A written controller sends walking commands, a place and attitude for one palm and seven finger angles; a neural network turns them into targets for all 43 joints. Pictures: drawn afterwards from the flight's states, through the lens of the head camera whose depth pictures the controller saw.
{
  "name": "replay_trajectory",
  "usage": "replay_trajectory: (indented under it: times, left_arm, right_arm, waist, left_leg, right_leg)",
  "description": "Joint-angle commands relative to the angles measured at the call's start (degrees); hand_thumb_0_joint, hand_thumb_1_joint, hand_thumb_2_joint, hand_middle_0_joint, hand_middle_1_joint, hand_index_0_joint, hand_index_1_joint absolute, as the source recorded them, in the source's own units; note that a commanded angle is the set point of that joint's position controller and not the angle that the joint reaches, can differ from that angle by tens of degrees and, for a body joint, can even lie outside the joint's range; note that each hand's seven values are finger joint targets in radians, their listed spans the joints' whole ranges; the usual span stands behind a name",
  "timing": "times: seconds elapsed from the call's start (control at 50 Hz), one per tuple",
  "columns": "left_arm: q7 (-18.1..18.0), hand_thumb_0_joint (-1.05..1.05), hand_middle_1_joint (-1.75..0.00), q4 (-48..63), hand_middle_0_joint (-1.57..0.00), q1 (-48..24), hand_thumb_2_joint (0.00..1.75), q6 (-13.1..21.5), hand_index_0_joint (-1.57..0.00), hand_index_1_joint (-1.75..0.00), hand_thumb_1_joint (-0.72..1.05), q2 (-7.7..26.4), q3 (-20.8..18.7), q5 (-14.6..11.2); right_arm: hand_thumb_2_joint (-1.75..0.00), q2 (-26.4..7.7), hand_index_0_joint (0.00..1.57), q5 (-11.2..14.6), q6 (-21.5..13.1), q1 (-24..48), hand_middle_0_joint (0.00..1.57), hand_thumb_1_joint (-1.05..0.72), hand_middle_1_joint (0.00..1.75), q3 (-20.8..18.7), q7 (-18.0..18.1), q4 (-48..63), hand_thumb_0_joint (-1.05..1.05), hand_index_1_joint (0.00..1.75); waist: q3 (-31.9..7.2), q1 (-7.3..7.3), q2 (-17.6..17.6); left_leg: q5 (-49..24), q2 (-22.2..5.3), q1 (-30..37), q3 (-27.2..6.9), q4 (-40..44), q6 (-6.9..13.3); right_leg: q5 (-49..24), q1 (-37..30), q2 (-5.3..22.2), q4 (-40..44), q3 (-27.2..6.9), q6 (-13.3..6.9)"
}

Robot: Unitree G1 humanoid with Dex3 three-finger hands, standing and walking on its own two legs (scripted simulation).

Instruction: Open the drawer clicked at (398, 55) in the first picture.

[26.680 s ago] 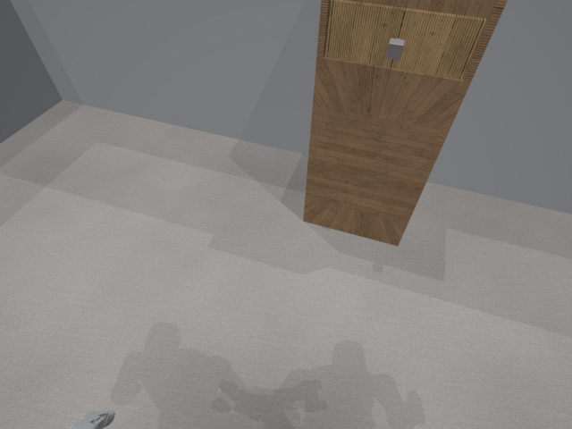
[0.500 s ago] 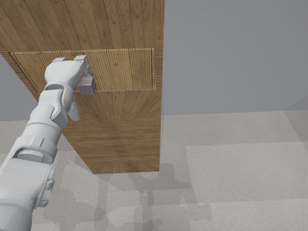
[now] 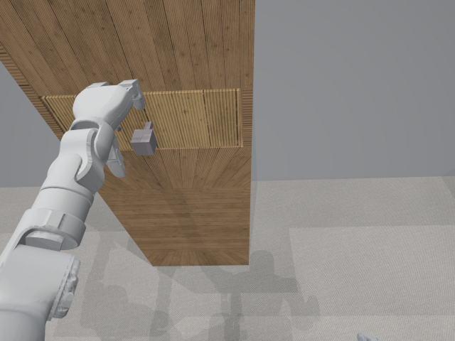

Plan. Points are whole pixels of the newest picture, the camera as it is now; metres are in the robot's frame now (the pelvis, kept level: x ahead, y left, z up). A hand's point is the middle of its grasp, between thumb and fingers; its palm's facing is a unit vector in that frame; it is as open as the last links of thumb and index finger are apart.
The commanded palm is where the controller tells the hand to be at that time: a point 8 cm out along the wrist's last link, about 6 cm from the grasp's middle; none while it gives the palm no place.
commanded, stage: lift the fingers back up to retry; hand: left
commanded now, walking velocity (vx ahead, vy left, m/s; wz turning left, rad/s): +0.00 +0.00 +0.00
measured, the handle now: (146, 135) +0.49 +0.19 +0.09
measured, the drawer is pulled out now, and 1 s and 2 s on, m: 0.00 0.00 0.00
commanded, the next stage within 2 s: re-aim the fingers above the handle in 0.06 s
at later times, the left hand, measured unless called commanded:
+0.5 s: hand (118, 131) +0.44 +0.21 +0.15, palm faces +0.00 -0.04 -1.00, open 13.8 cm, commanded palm +0.42 +0.22 +0.21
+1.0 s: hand (123, 126) +0.45 +0.20 +0.15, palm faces +0.00 -0.05 -1.00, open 13.6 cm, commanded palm +0.43 +0.21 +0.21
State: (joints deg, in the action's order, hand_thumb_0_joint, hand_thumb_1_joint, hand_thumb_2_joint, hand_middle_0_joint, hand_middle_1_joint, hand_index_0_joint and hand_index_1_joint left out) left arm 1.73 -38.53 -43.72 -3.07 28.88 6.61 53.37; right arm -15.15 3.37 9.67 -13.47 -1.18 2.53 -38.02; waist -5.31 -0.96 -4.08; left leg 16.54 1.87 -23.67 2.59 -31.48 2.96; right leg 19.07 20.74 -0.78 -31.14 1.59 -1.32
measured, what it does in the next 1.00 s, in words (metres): stands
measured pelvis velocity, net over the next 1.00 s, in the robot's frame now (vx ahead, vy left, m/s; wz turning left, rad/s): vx -0.01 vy -0.01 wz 0.00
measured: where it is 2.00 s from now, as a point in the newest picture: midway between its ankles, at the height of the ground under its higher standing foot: outside the picture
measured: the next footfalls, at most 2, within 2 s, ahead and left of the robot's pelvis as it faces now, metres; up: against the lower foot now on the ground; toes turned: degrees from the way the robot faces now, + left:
none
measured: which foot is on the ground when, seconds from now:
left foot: down 0.00-1.00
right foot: down 0.00-1.00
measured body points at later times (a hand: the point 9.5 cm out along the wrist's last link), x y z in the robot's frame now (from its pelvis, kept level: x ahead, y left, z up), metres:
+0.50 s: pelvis -0.01 -0.01 +0.00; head +0.03 -0.04 +0.45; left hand +0.43 +0.21 +0.20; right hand +0.10 -0.27 -0.13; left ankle -0.01 +0.09 -0.73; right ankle -0.04 -0.10 -0.73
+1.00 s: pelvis -0.01 -0.01 +0.00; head +0.03 -0.03 +0.45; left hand +0.45 +0.20 +0.20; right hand +0.08 -0.27 -0.14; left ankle -0.01 +0.09 -0.73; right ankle -0.04 -0.10 -0.73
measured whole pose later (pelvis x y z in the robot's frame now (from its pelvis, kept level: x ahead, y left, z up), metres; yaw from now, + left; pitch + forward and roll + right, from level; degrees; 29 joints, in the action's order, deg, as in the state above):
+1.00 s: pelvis -0.01 -0.01 +0.00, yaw +0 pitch +9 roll +0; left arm 1.7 -42.3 -46.8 -0.8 29.3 6.5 53.8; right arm -15.7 3.5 9.5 -14.5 -1.4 3.0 -38.9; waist -4.7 -1.5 -3.6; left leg 15.4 1.5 -23.9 2.5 -30.7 2.4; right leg 18.3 21.3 -1.2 -31.0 1.6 -1.9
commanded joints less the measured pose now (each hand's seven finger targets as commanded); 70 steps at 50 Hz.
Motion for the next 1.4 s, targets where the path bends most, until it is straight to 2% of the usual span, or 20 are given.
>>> replay_trajectory:
  times: [0.0,0.1,0.16,0.2,0.22,0.4,0.44,0.5,0.54,0.6,0.66,0.72,0.78,0.82,0.94,1.0,1.08,1.14,1.3,1.38]
  left_arm:
    - [-0.6,0.0,-1.2,11.1,-0.3,-23.7,0.3,-0.2,-0.3,-1.2,-0.5,14.3,-5.8,0.2]
    - [0.0,0.0,-1.2,14.7,-0.3,-24.3,0.3,1.4,-0.3,-1.2,-0.5,15.1,-6.0,0.1]
    - [-0.5,0.0,-1.2,14.1,-0.3,-25.2,0.3,1.8,-0.3,-1.2,-0.5,14.9,-6.2,-0.1]
    - [-1.0,0.0,-1.2,16.5,-0.3,-27.1,0.3,2.2,-0.3,-1.2,-0.5,12.2,-3.8,-0.3]
    - [-1.5,0.0,-1.2,15.6,-0.3,-26.6,0.3,2.0,-0.3,-1.2,-0.5,14.7,-6.0,-0.1]
    - [-2.5,0.0,-1.2,12.0,-0.3,-26.3,0.3,1.2,-0.3,-1.2,-0.5,16.9,-7.6,0.2]
    - [-1.7,0.0,-1.2,11.7,-0.3,-27.2,0.3,1.2,-0.3,-1.2,-0.5,14.1,-4.9,0.1]
    - [-0.8,0.0,-1.2,9.1,-0.3,-25.6,0.3,1.4,-0.3,-1.2,-0.5,17.0,-7.0,-0.1]
    - [-0.3,0.0,-1.2,9.5,-0.3,-26.8,0.3,2.1,-0.3,-1.2,-0.5,14.4,-4.7,-0.1]
    - [-0.3,0.0,-1.2,10.0,-0.3,-27.5,0.3,3.6,-0.3,-1.2,-0.5,17.4,-7.0,-0.1]
    - [-0.9,0.0,-1.2,9.5,-0.3,-29.7,0.3,4.5,-0.3,-1.2,-0.5,15.5,-5.6,-0.2]
    - [-2.2,0.0,-1.2,11.4,-0.3,-31.0,0.3,5.1,-0.3,-1.2,-0.5,17.4,-7.5,0.1]
    - [-3.0,0.0,-1.2,6.7,-0.3,-29.2,0.3,3.7,-0.3,-1.2,-0.5,17.6,-8.2,0.1]
    - [-3.0,0.0,-1.2,6.2,-0.3,-29.4,0.3,3.1,-0.3,-1.2,-0.5,19.4,-9.2,0.5]
    - [-2.9,0.0,-1.2,7.2,-0.3,-31.7,0.3,1.7,-0.3,-1.2,-0.5,14.6,-5.1,1.1]
    - [-2.6,0.0,-1.2,8.3,-0.3,-30.2,0.3,1.6,-0.3,-1.2,-0.5,15.7,-6.3,1.0]
    - [-2.2,0.0,-1.2,8.6,-0.3,-29.1,0.3,1.3,-0.3,-1.2,-0.5,14.8,-5.8,0.8]
    - [-1.9,0.0,-1.2,13.9,-0.3,-30.2,0.3,0.9,-0.3,-1.2,-0.5,8.1,-0.6,-0.3]
    - [-4.0,0.0,-1.2,9.4,-0.3,-30.9,0.3,-1.5,-0.3,-1.2,-0.5,16.4,-7.4,1.3]
    - [-3.1,0.0,-1.2,9.9,-0.3,-29.8,0.3,-2.5,-0.3,-1.2,-0.5,11.4,-3.5,1.2]
  right_arm:
    - [-0.9,-8.1,0.2,0.0,-1.0,1.2,0.2,-0.9,0.3,-2.3,0.7,6.8,0.0,0.3]
    - [-0.9,-7.9,0.2,-0.2,-0.6,1.9,0.2,-0.9,0.3,-2.1,0.7,7.5,0.0,0.3]
    - [-0.9,-7.7,0.2,-0.1,-0.6,2.1,0.2,-0.9,0.3,-2.1,0.8,7.2,0.0,0.3]
    - [-0.9,-7.4,0.2,-0.1,-0.9,2.1,0.2,-0.9,0.3,-2.4,0.7,7.2,0.0,0.3]
    - [-0.9,-7.5,0.2,-0.1,-1.0,2.1,0.2,-0.9,0.3,-2.4,0.8,6.9,0.0,0.3]
    - [-0.9,-8.0,0.2,-0.2,-1.2,2.2,0.2,-0.9,0.3,-2.2,1.0,6.3,0.0,0.3]
    - [-0.9,-7.7,0.2,0.0,-1.2,2.2,0.2,-0.9,0.3,-2.1,1.2,6.3,0.0,0.3]
    - [-0.9,-8.3,0.2,0.1,-1.2,1.9,0.2,-0.9,0.3,-2.0,1.6,6.2,0.0,0.3]
    - [-0.9,-7.9,0.2,0.3,-1.3,1.8,0.2,-0.9,0.3,-2.0,1.6,6.3,0.0,0.3]
    - [-0.9,-8.2,0.2,0.1,-1.5,1.2,0.2,-0.9,0.3,-2.2,1.8,6.2,0.0,0.3]
    - [-0.9,-7.8,0.2,0.2,-1.9,0.5,0.2,-0.9,0.3,-2.2,1.8,5.8,0.0,0.3]
    - [-0.9,-7.8,0.2,0.0,-2.0,-0.3,0.2,-0.9,0.3,-2.7,1.5,5.8,0.0,0.3]
    - [-0.9,-8.1,0.2,0.0,-2.0,-0.5,0.2,-0.9,0.3,-2.5,1.3,5.1,0.0,0.3]
    - [-0.9,-8.4,0.2,0.1,-1.9,-0.1,0.2,-0.9,0.3,-2.4,1.4,5.2,0.0,0.3]
    - [-0.9,-7.9,0.2,0.2,-1.8,-0.3,0.2,-0.9,0.3,-2.4,1.0,5.3,0.0,0.3]
    - [-0.9,-8.1,0.2,0.0,-1.8,0.0,0.2,-0.9,0.3,-2.5,1.0,6.0,0.0,0.3]
    - [-0.9,-7.8,0.2,0.2,-1.8,0.7,0.2,-0.9,0.3,-2.4,0.9,6.4,0.0,0.3]
    - [-0.9,-7.3,0.2,0.3,-2.1,1.2,0.2,-0.9,0.3,-2.6,0.3,6.8,0.0,0.3]
    - [-0.9,-7.7,0.2,-0.1,-2.0,2.5,0.2,-0.9,0.3,-1.6,0.9,5.9,0.0,0.3]
    - [-0.9,-7.3,0.2,0.1,-2.1,2.8,0.2,-0.9,0.3,-1.8,0.6,6.4,0.0,0.3]
  waist:
    - [-19.5,-0.1,5.8]
    - [-21.1,0.31,3.1]
    - [-19.0,-0.17,3.5]
    - [-20.6,-0.59,2.6]
    - [-20.6,0.01,1.6]
    - [-21.0,0.27,3.9]
    - [-19.8,-0.6,4.6]
    - [-18.4,-0.24,5.4]
    - [-17.4,-0.83,4.7]
    - [-19.1,-0.43,3.5]
    - [-18.3,-1.03,2.5]
    - [-21.7,-0.41,0.9]
    - [-18.9,-0.56,4.3]
    - [-20.1,-0.15,4.5]
    - [-19.6,-1.08,2.3]
    - [-21.4,-0.34,3.6]
    - [-19.2,-0.53,4.2]
    - [-19.9,-1.34,1.7]
    - [-20.7,0.59,4.3]
    - [-19.8,-0.23,3.3]
  left_leg:
    - [-28.0,-1.1,14.4,-2.5,0.2,0.4]
    - [-28.9,-0.8,15.1,-2.5,-0.1,0.3]
    - [-26.5,-0.7,14.2,-2.5,0.1,0.1]
    - [-27.6,-0.8,15.8,-2.6,-0.2,0.2]
    - [-26.7,-0.8,15.8,-2.6,-0.1,0.1]
    - [-24.1,-0.4,12.9,-2.0,0.8,0.2]
    - [-23.3,-0.3,12.6,-1.8,0.9,0.4]
    - [-20.9,-0.3,11.0,-1.7,1.5,0.4]
    - [-20.1,-0.3,11.4,-1.7,1.6,0.5]
    - [-20.5,-0.2,11.6,-1.7,1.4,0.5]
    - [-19.7,-0.3,11.8,-1.7,1.3,0.4]
    - [-22.7,-0.4,13.6,-2.1,0.8,0.3]
    - [-21.9,-0.6,11.3,-1.8,1.0,0.2]
    - [-21.3,-0.5,10.4,-1.4,1.3,0.3]
    - [-22.7,-0.8,12.9,-1.9,1.0,0.2]
    - [-23.3,-0.7,12.9,-2.0,1.0,0.3]
    - [-22.5,-0.8,12.7,-2.1,1.2,0.3]
    - [-24.5,-1.0,16.3,-2.8,0.9,0.2]
    - [-22.7,-0.6,12.2,-2.1,1.8,0.0]
    - [-23.9,-0.9,14.2,-2.0,1.6,0.1]
  right_leg:
    - [-25.1,-5.8,-0.7,2.6,-1.2,-0.8]
    - [-26.2,-6.4,-0.5,2.2,-1.6,-1.0]
    - [-24.9,-5.1,-0.6,2.3,-1.3,-0.9]
    - [-24.6,-4.6,-0.6,2.4,-1.4,-1.0]
    - [-23.8,-4.6,-0.6,2.4,-1.5,-1.0]
    - [-24.8,-8.1,-0.3,2.8,-1.8,-1.0]
    - [-25.5,-7.3,-0.2,2.9,-1.7,-0.7]
    - [-23.9,-8.0,-0.1,3.6,-2.0,-0.7]
    - [-23.1,-6.6,-0.1,3.7,-1.9,-0.6]
    - [-23.2,-7.6,-0.1,3.7,-2.3,-0.8]
    - [-21.7,-5.3,-0.3,3.5,-2.0,-0.7]
    - [-22.7,-6.0,-0.5,2.7,-1.9,-1.0]
    - [-23.3,-5.8,-0.6,2.8,-1.6,-0.8]
    - [-23.6,-7.4,-0.3,2.9,-2.1,-0.6]
    - [-22.1,-4.4,-0.8,2.7,-1.4,-0.9]
    - [-22.7,-6.3,-0.7,2.9,-1.7,-1.0]
    - [-22.4,-5.5,-0.7,2.9,-1.4,-0.8]
    - [-21.4,-3.0,-1.0,2.9,-1.1,-1.0]
    - [-22.4,-8.0,-0.5,2.8,-1.6,-1.2]
    - [-23.1,-6.2,-0.6,2.8,-1.3,-1.0]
